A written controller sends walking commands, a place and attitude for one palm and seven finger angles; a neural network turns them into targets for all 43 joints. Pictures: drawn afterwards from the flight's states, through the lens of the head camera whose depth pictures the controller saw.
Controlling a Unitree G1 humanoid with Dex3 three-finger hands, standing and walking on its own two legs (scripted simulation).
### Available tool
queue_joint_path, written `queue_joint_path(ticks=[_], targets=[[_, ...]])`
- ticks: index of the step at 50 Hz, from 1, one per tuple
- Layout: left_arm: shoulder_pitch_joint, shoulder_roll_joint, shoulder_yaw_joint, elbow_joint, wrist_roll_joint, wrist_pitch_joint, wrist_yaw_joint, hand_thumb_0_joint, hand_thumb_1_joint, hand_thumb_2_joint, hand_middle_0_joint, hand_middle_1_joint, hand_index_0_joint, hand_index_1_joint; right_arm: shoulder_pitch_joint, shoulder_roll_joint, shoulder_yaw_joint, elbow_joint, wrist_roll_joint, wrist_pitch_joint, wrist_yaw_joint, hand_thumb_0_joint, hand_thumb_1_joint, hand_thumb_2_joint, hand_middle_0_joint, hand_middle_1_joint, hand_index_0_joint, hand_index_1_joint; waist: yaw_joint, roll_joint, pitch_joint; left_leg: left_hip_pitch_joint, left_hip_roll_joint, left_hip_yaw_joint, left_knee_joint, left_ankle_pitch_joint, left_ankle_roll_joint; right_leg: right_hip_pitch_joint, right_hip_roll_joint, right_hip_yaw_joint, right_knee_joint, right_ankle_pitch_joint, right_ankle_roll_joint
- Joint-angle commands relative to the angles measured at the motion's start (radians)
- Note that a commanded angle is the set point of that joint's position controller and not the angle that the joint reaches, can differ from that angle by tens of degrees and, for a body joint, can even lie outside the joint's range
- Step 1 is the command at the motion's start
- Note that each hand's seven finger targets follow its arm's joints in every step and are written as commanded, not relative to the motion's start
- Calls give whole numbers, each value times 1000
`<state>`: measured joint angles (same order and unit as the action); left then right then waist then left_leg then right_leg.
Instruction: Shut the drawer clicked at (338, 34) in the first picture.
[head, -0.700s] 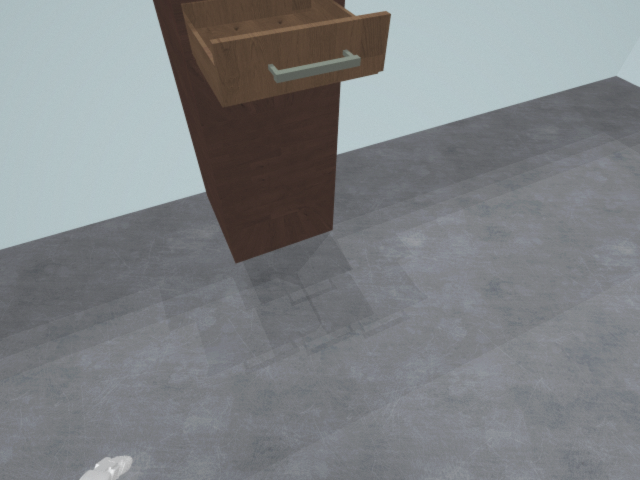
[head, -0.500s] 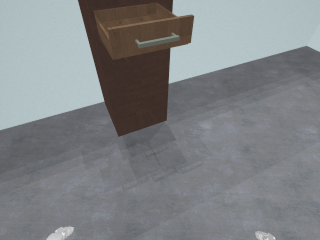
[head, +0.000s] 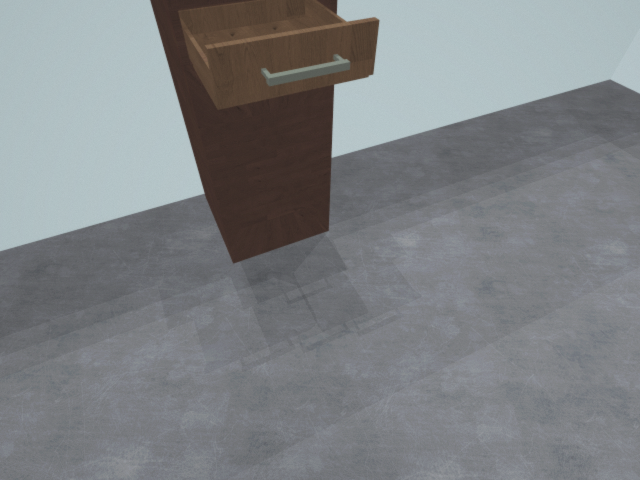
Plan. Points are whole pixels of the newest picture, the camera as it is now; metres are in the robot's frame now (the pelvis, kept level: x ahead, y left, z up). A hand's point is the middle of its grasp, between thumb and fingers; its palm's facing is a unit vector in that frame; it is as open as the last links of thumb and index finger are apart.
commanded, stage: stand and wait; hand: left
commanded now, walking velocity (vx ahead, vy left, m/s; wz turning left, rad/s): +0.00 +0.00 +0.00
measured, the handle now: (305, 68) +0.88 +0.08 +0.10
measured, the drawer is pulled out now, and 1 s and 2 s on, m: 0.25 0.25 0.25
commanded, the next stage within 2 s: look at it before walking up in 0.12 s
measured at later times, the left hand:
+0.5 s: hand out of the picture +0.07 +0.24 -0.15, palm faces -0.04 -0.94 -0.33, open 7.4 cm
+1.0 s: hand out of the picture +0.07 +0.24 -0.16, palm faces -0.05 -0.94 -0.33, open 7.4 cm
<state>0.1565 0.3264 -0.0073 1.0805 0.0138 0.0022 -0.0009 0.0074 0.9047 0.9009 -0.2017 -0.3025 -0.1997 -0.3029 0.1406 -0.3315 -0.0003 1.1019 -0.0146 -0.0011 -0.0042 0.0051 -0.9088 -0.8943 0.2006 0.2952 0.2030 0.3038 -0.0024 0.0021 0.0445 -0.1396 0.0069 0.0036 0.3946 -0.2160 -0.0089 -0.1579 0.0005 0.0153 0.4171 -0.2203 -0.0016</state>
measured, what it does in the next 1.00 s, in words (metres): stands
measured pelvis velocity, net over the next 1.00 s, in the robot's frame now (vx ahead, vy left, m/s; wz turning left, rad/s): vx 0.00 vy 0.00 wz -0.05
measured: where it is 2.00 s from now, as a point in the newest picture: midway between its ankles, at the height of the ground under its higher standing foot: outside the picture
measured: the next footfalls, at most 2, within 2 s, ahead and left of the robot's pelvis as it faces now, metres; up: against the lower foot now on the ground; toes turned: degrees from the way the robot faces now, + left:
left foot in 1.88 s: +0.18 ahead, +0.06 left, +0.00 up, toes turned -28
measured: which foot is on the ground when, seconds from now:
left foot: down 0.00-1.00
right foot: down 0.00-1.00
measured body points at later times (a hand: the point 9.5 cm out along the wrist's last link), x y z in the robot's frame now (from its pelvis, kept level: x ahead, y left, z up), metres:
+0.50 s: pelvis -0.01 +0.00 +0.00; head +0.00 -0.01 +0.45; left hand +0.07 +0.29 -0.13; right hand +0.06 -0.30 -0.14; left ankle +0.00 +0.13 -0.74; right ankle +0.01 -0.12 -0.74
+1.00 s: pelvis +0.00 +0.00 +0.00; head +0.00 +0.00 +0.45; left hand +0.08 +0.29 -0.14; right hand +0.07 -0.29 -0.14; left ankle +0.00 +0.13 -0.74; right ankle +0.01 -0.12 -0.74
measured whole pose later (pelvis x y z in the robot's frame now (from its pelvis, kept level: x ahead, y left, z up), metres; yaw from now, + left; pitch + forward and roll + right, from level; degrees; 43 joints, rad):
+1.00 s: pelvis +0.00 +0.00 +0.00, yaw -3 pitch -2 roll +0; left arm 0.16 0.32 0.01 1.07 0.02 0.02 0.01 0.01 0.91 0.90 -0.20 -0.30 -0.20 -0.30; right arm 0.11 -0.31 -0.01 1.08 -0.02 0.00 -0.02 0.00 -0.91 -0.89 0.20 0.30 0.20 0.30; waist 0.01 0.00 0.04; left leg -0.15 0.03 0.05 0.40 -0.22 -0.02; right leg -0.19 0.02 0.06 0.43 -0.21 0.00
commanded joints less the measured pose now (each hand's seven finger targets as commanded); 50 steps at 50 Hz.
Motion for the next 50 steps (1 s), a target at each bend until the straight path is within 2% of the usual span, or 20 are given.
queue_joint_path(ticks=[1,7,13,22,28,43,44,46,47,50], targets=[[-56,205,40,-70,-4,-26,13,0,900,900,-200,-300,-200,-300,-60,-188,-32,-67,5,-29,-11,0,-900,-900,200,300,200,300,2,-6,-69,3,103,-90,-74,99,34,-5,-115,100,-88,87,-29],[-58,204,41,-62,-3,-28,13,0,900,900,-200,-300,-200,-300,-56,-187,-34,-56,4,-30,-10,0,-900,-900,200,300,200,300,3,-11,-58,4,104,-89,-82,88,32,-18,-115,107,-104,64,-29],[-62,203,41,-64,-1,-24,12,0,900,900,-200,-300,-200,-300,-51,-188,-32,-50,2,-29,-8,0,-900,-900,200,300,200,300,3,-3,-34,-14,100,-93,-98,40,31,-39,-109,113,-119,-10,-27],[-61,205,41,-61,-1,-28,12,0,900,900,-200,-300,-200,-300,-51,-189,-33,-50,4,-32,-8,0,-900,-900,200,300,200,300,1,-16,-62,9,107,-92,-93,74,32,-29,-111,112,-114,39,-25],[-55,205,42,-56,-2,-32,13,0,900,900,-200,-300,-200,-300,-53,-191,-33,-47,4,-34,-10,0,-900,-900,200,300,200,300,1,-4,-85,22,110,-88,-87,119,30,-5,-113,109,-106,109,-27],[-58,212,44,-55,-1,-32,13,0,900,900,-200,-300,-200,-300,-62,-199,-34,-48,5,-34,-12,0,-900,-900,200,300,200,300,0,-9,-72,43,116,-81,-95,137,28,-8,-110,113,-112,149,-27],[-58,206,46,-63,-1,-27,12,0,900,900,-200,-300,-200,-300,-58,-194,-37,-52,4,-33,-14,0,-900,-900,200,300,200,300,0,3,-63,46,119,-70,-80,145,27,-23,-107,121,-99,176,-29],[-20,127,38,-62,-1,-5,16,0,900,900,-200,-300,-200,-300,-8,-104,-26,-50,2,-20,-18,0,-900,-900,200,300,200,300,-4,-3,-73,47,123,-33,-38,153,14,-46,-105,128,-54,226,-21],[-2,108,35,-65,-2,5,17,0,900,900,-200,-300,-200,-300,10,-84,-23,-55,2,-13,-20,0,-900,-900,200,300,200,300,-4,-4,-71,48,127,-20,-24,161,10,-61,-101,129,-30,250,-18],[15,110,50,-102,2,22,13,0,900,900,-200,-300,-200,-300,24,-103,-43,-94,1,1,-28,0,-900,-900,200,300,200,300,-5,17,-64,50,155,-8,5,156,20,-126,-74,131,46,256,-18]])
